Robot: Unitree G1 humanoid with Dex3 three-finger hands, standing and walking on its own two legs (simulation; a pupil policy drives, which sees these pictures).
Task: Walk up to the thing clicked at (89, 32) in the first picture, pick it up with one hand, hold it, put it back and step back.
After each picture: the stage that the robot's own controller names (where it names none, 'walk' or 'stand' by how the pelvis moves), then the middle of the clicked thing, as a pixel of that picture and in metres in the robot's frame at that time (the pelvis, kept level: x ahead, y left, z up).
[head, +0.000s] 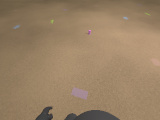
stand; (89, 32) +2.29 +0.11 -0.72
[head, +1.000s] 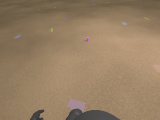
walk; (87, 39) +2.16 +0.28 -0.72
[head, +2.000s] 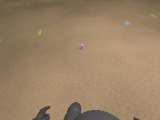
walk; (82, 47) +1.53 +0.31 -0.72
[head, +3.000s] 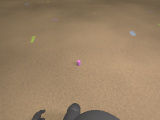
walk; (78, 63) +1.03 +0.29 -0.71
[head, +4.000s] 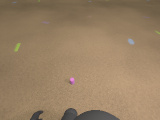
walk; (72, 81) +0.63 +0.24 -0.70
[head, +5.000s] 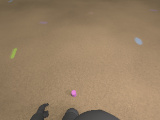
walk; (73, 93) +0.39 +0.19 -0.70
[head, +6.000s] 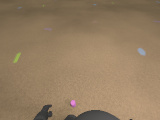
stand; (73, 103) +0.32 +0.18 -0.72
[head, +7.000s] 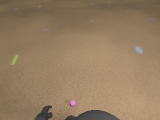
stand; (73, 103) +0.32 +0.19 -0.73
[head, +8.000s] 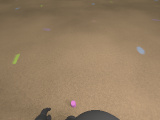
stand; (73, 104) +0.31 +0.18 -0.73
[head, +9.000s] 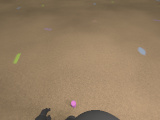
stand; (73, 104) +0.31 +0.18 -0.73
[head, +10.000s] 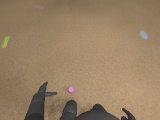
go down; (71, 90) +0.34 +0.18 -0.66
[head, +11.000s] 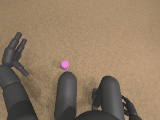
go down; (65, 65) +0.40 +0.20 -0.30
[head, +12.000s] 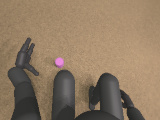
close in; (59, 63) +0.40 +0.21 -0.27
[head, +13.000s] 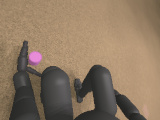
close; (34, 59) +0.39 +0.24 -0.22
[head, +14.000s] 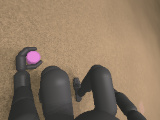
close; (33, 58) +0.38 +0.25 -0.22
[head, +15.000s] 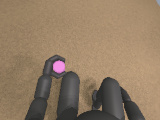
lift; (59, 68) +0.32 +0.23 -0.06
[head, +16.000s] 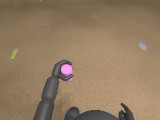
hold; (67, 73) +0.33 +0.16 +0.05
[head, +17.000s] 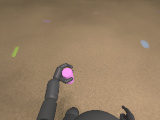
hold; (68, 76) +0.32 +0.17 +0.01
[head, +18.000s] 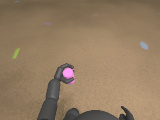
hold; (69, 76) +0.32 +0.16 +0.01
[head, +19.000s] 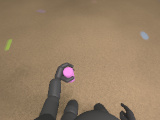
crouch; (69, 75) +0.33 +0.15 -0.03
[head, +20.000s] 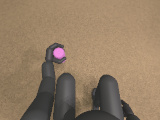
lower; (60, 56) +0.44 +0.20 -0.09
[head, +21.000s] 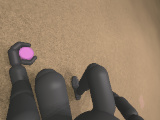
lower; (26, 55) +0.41 +0.26 -0.23
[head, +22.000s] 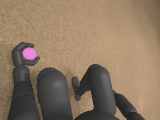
lower; (29, 55) +0.40 +0.25 -0.23
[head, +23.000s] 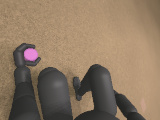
lower; (30, 56) +0.40 +0.25 -0.23
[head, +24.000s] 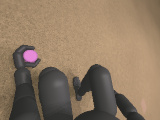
lower; (30, 57) +0.39 +0.26 -0.23
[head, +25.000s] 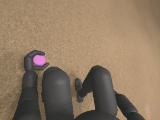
draw back; (39, 62) +0.37 +0.23 -0.23
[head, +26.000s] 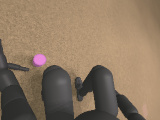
stand; (39, 60) +0.36 +0.23 -0.23
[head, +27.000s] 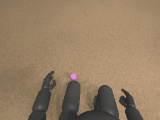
walk; (73, 77) +0.36 +0.17 -0.47
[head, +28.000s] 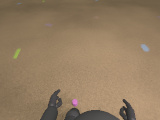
stand; (75, 102) +0.31 +0.15 -0.66
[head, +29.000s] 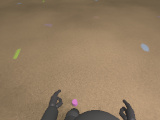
stand; (74, 102) +0.31 +0.15 -0.67
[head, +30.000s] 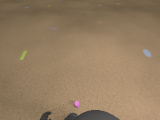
stand; (77, 104) +0.32 +0.14 -0.72
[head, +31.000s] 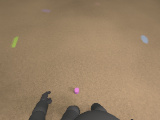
walk; (76, 90) +0.37 +0.10 -0.71
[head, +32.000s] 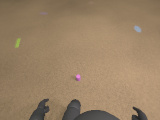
walk; (78, 77) +0.58 +0.17 -0.69
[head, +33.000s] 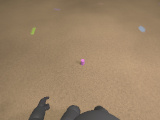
walk; (82, 62) +0.92 +0.15 -0.69
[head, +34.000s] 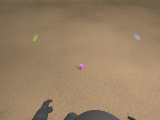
stand; (81, 66) +0.95 +0.17 -0.71
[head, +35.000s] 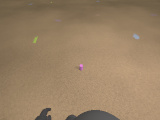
stand; (81, 67) +0.96 +0.17 -0.73
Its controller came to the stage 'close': yes
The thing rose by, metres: 0.72
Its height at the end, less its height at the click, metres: +0.00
